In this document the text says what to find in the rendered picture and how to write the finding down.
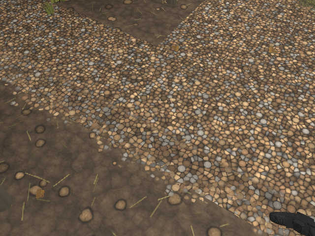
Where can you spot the robot right hand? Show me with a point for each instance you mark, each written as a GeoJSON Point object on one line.
{"type": "Point", "coordinates": [299, 222]}

